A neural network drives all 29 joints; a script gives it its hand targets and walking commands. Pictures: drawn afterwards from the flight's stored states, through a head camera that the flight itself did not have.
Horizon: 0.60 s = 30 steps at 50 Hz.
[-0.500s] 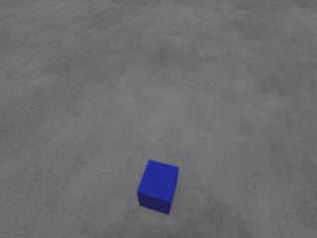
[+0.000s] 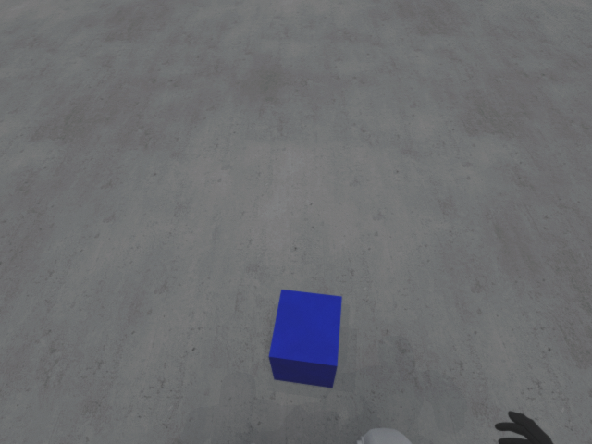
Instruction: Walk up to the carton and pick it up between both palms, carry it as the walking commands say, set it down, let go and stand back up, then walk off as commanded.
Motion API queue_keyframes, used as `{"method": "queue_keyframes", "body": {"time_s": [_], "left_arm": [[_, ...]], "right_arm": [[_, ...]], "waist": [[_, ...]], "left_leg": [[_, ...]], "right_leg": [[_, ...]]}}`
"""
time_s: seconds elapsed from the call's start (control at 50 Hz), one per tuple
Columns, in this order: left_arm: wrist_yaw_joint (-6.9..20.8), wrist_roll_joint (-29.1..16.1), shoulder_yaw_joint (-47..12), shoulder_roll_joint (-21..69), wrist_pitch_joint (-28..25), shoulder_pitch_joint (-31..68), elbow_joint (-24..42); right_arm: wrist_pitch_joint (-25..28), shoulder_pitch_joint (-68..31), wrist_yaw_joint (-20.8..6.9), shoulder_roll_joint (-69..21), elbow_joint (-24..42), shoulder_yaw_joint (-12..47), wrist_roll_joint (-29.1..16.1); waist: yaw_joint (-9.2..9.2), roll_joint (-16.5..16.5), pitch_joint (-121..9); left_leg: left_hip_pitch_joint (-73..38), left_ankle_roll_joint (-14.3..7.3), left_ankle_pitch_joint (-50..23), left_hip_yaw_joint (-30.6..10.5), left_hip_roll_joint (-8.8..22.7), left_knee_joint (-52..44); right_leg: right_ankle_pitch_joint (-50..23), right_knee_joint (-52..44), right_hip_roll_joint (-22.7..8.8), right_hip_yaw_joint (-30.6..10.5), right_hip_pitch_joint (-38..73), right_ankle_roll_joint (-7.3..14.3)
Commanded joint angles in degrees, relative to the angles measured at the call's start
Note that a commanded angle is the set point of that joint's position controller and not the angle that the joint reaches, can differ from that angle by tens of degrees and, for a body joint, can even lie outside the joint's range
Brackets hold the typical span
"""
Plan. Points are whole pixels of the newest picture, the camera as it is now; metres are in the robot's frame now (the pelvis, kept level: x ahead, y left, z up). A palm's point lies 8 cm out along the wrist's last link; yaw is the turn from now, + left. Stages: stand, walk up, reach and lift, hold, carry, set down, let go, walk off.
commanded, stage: walk up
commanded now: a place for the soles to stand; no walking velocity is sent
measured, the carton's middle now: (307, 339) +0.51 +0.00 -0.64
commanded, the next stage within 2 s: none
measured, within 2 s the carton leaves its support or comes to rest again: neither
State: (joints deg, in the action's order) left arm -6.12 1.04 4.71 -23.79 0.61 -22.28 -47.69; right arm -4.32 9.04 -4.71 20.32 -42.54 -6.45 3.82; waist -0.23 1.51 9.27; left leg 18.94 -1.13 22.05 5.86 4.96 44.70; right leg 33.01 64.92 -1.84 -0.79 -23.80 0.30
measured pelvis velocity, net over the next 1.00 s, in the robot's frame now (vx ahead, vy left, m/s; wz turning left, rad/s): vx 0.03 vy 0.08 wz -0.26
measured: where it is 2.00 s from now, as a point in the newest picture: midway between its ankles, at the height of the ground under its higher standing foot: outside the picture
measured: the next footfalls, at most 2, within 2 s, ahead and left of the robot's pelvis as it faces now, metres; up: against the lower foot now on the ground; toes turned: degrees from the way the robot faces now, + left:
right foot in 0.16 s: +0.08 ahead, -0.08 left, +0.00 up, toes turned -2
left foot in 0.36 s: +0.09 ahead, +0.19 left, +0.00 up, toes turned -10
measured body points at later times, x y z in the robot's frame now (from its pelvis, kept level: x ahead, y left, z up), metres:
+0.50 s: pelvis +0.05 +0.08 +0.01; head +0.07 +0.09 +0.46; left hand +0.26 +0.34 -0.10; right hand +0.08 -0.25 -0.09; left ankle +0.05 +0.19 -0.71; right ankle +0.05 -0.07 -0.71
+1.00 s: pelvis +0.03 +0.08 +0.03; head +0.04 +0.07 +0.48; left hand +0.17 +0.36 -0.10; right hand +0.05 -0.23 -0.10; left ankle +0.05 +0.19 -0.71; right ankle +0.05 -0.06 -0.71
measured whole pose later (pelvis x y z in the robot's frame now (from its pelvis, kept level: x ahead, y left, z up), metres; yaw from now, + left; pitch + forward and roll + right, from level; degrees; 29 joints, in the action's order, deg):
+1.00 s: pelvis +0.03 +0.08 +0.03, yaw -15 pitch -5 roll +0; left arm 0.3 -0.7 1.1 -20.5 1.1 -5.9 -63.9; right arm 0.2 6.5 -0.9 20.2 -56.8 -1.0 -0.7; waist 0.6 0.5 7.0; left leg 5.2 0.5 15.4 9.2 3.7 25.9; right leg 9.3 25.4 0.1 -4.1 -11.2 -1.4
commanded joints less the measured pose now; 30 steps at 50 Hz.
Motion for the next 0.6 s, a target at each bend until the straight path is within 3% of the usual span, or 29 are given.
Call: {"method": "queue_keyframes", "body": {"time_s": [0.0,0.02,0.04,0.06,0.08,0.1,0.12,0.14,0.16,0.18,0.2,0.22,0.24,0.26,0.28,0.3,0.32,0.34,0.36,0.38,0.4,0.42,0.44,0.48,0.52,0.56,0.58], "left_arm": [[0.5,-0.7,1.7,-9.8,-1.6,-2.3,9.7],[0.9,-0.9,1.5,-9.7,-1.7,-1.9,9.9],[1.3,-0.9,1.3,-10.1,-1.9,-1.6,9.3],[1.7,-0.8,1.4,-10.0,-2.2,-2.8,9.4],[2.1,-0.4,1.7,-11.1,-2.5,-2.8,9.4],[2.0,-0.1,2.9,-16.5,-2.6,-1.2,10.9],[1.9,-0.1,2.5,-17.8,-2.6,2.6,12.5],[1.7,-0.5,2.2,-17.1,-2.4,4.3,11.9],[1.7,-0.2,1.8,-15.3,-2.8,6.7,12.8],[1.7,-0.1,1.5,-16.1,-2.9,7.5,12.8],[1.8,-0.6,0.8,-15.6,-2.8,8.5,12.3],[2.0,-0.4,0.8,-15.4,-2.6,8.5,12.6],[2.5,-0.7,1.0,-15.8,-2.4,9.1,12.7],[3.1,-1.2,0.6,-15.5,-2.3,11.8,12.6],[3.7,-1.9,-0.4,-13.5,-1.6,14.6,12.5],[4.2,-2.8,-1.0,-10.5,-1.1,12.7,11.7],[4.4,-3.0,-1.2,-8.8,-0.7,11.5,10.6],[4.2,-3.2,-0.8,-9.8,-0.5,11.6,9.8],[4.2,-2.9,-0.6,-11.5,-0.5,11.6,8.5],[4.2,-2.6,0.2,-13.6,-0.9,13.2,7.2],[4.5,-2.6,0.5,-14.5,-0.9,15.2,5.9],[4.8,-2.7,0.4,-13.8,-0.9,17.1,5.4],[5.0,-2.3,0.1,-12.5,-0.6,18.1,4.2],[4.9,-2.3,-1.2,-9.5,-0.6,16.1,1.9],[4.8,-2.3,-1.1,-10.5,-0.2,17.4,0.4],[4.8,-2.1,-1.3,-10.5,-0.1,17.7,-1.6],[5.0,-2.1,-1.3,-10.4,0.0,18.1,-2.8]], "right_arm": [[1.2,2.7,3.4,15.4,7.2,-2.5,-1.5],[1.3,1.4,3.6,14.6,7.9,-1.8,-1.5],[1.3,0.9,3.6,14.5,8.7,-1.7,-1.9],[1.6,-0.6,3.5,13.9,8.7,-0.9,-2.4],[1.9,-1.1,3.4,12.9,9.3,-0.3,-2.3],[2.2,1.1,3.1,10.3,8.5,0.8,-3.4],[1.6,2.5,3.8,11.8,8.3,0.4,-3.3],[1.1,2.1,4.4,14.8,7.3,-0.1,-3.6],[1.0,3.1,4.3,14.4,6.7,-0.2,-3.9],[0.8,2.5,4.1,15.8,6.2,-0.9,-3.9],[1.2,3.1,4.0,16.5,5.0,-1.4,-3.4],[1.5,2.8,3.8,15.2,4.5,-1.3,-3.6],[2.2,4.2,4.1,15.4,4.0,-1.0,-3.8],[3.0,6.5,4.4,15.2,2.2,-0.7,-3.8],[3.8,7.7,4.7,14.9,0.5,-0.1,-3.5],[5.0,5.0,4.9,17.5,1.0,-0.2,-3.2],[5.6,0.5,4.6,18.7,2.3,0.0,-3.3],[5.7,-1.6,4.5,18.0,2.0,0.9,-3.7],[5.9,-2.2,4.3,16.6,0.8,1.5,-4.2],[5.9,-2.3,4.3,14.8,0.4,2.1,-4.6],[6.1,0.9,4.5,14.7,-1.0,2.0,-5.0],[6.0,3.6,4.9,16.0,-2.1,2.2,-5.2],[6.2,3.0,5.2,17.1,-2.4,2.3,-5.2],[6.1,-0.2,5.1,16.2,-2.5,2.7,-4.9],[5.8,0.2,4.9,16.5,-2.8,2.4,-4.8],[5.7,-0.3,4.8,16.3,-3.4,2.6,-4.9],[5.7,-1.0,4.9,16.7,-3.7,2.7,-4.9]], "waist": [[-2.42,8.7,-8.7],[-1.01,7.8,-7.4],[-0.6,4.1,-8.3],[1.53,2.7,-8.3],[2.52,-1.4,-7.7],[3.17,-17.2,-8.0],[2.92,-17.0,-6.9],[2.07,-9.9,-5.3],[1.58,-8.1,-4.7],[2.94,-11.1,-2.5],[2.95,-12.3,-4.5],[2.86,-13.1,-7.1],[1.55,-13.3,-9.6],[-0.26,-9.8,-11.5],[-2.49,-7.4,-12.5],[-0.33,2.2,-10.8],[1.25,2.4,-9.4],[1.84,2.0,-9.9],[2.3,0.2,-10.1],[0.94,0.6,-10.3],[0.1,0.0,-12.1],[-1.12,0.4,-12.5],[-0.6,0.9,-9.3],[0.95,6.8,-10.5],[-0.63,5.5,-11.1],[-0.62,8.4,-10.7],[-0.38,7.1,-10.7]], "left_leg": [[-11.1,-14.1,-14.5,-15.1,16.5,-19.3],[-7.3,-13.4,-17.0,-15.4,17.4,-18.5],[-6.2,-11.7,-20.1,-11.8,15.4,-15.7],[0.2,-9.1,-17.8,-10.9,14.8,-13.5],[5.7,-5.9,-14.7,-7.8,12.2,-8.8],[10.2,0.1,-4.4,-2.8,4.8,4.2],[9.1,1.9,13.2,-4.3,-0.4,12.0],[5.8,1.3,13.7,-8.5,0.7,16.1],[7.4,1.0,12.7,-9.1,0.8,16.0],[6.2,0.5,13.5,-9.6,1.2,13.5],[4.8,0.8,12.1,-9.1,1.5,10.0],[3.8,0.9,9.7,-9.3,1.4,8.6],[0.7,0.2,7.7,-8.8,1.9,3.5],[-5.9,-0.4,0.0,-7.8,2.0,-3.7],[-13.1,-1.2,-12.3,-9.4,3.7,-16.4],[-8.1,-3.2,-19.4,-21.3,11.3,-24.4],[-4.2,-6.6,-26.7,-23.4,13.9,-22.1],[-3.7,-7.5,-28.3,-20.2,13.0,-19.8],[-3.0,-6.2,-31.5,-15.4,10.6,-15.9],[-3.1,-2.7,-33.9,-12.3,8.0,-14.5],[-3.9,-0.8,-31.8,-10.4,6.1,-15.2],[-6.5,-0.3,-33.5,-8.8,5.9,-16.9],[-6.6,0.0,-38.5,-10.2,7.3,-18.0],[-9.9,-2.2,-37.8,-8.2,8.0,-18.8],[-12.3,-2.9,-35.6,-9.3,9.7,-21.1],[-12.2,-3.3,-36.4,-7.7,10.1,-21.3],[-12.6,-3.4,-32.9,-8.0,10.2,-22.3]], "right_leg": [[-1.5,-7.3,-2.0,1.0,-4.8,1.3],[-3.2,-12.1,-1.7,0.6,-0.5,1.7],[-6.0,-20.1,-1.0,1.2,4.2,2.0],[-12.6,-25.7,-0.6,0.4,12.3,2.5],[-19.9,-30.4,-0.8,-3.7,18.2,2.9],[-21.6,-40.3,-11.0,-21.7,18.5,7.4],[-20.7,-44.8,-18.7,-32.7,11.8,13.7],[-21.5,-43.5,-18.5,-29.8,8.5,16.0],[-16.9,-43.4,-17.1,-27.0,8.1,15.8],[-16.9,-43.0,-16.6,-26.9,5.9,15.8],[-20.0,-42.2,-15.0,-24.5,8.7,14.7],[-24.4,-40.9,-14.8,-22.5,9.3,14.1],[-29.2,-37.8,-15.0,-20.2,10.3,13.4],[-30.6,-36.0,-13.4,-16.4,7.8,10.5],[-31.5,-31.3,-11.1,-11.6,4.6,6.3],[-29.5,-20.6,-4.1,-5.0,7.0,1.5],[-21.3,-22.6,0.9,-4.0,8.3,0.0],[-22.7,-27.0,-0.1,-5.2,12.4,0.6],[-31.5,-30.6,-1.8,-6.0,16.6,1.3],[-41.6,-31.0,-4.1,-8.4,18.6,2.3],[-45.5,-30.0,-5.3,-9.4,20.1,3.0],[-47.7,-27.4,-5.3,-8.1,18.7,3.8],[-43.8,-27.8,-3.5,-6.1,15.7,1.8],[-38.8,-31.0,-2.1,-5.4,15.5,1.5],[-34.0,-29.9,-0.9,-4.2,12.8,0.8],[-33.0,-32.1,-1.6,-4.0,13.7,0.1],[-31.9,-32.6,-1.3,-4.5,13.6,0.5]]}}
